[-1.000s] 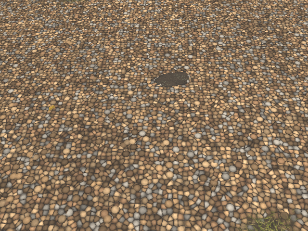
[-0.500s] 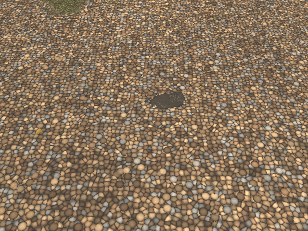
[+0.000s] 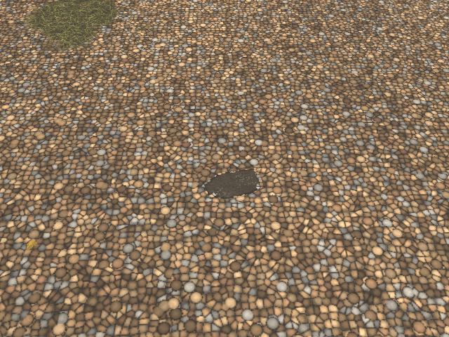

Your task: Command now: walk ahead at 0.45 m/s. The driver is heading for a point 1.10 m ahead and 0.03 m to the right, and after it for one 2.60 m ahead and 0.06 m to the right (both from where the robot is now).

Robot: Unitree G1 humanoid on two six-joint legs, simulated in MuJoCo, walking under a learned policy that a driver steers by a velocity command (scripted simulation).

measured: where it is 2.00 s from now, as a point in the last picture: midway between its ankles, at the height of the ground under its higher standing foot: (235, 196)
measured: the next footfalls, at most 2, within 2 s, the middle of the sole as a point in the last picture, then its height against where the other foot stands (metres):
right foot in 0.22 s outside the picture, level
left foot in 0.82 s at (199, 300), level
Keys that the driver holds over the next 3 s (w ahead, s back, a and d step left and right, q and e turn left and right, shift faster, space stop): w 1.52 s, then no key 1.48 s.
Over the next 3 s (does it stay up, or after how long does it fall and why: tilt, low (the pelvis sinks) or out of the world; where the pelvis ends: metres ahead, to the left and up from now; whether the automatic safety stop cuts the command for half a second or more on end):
stays up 1.09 -0.08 -0.01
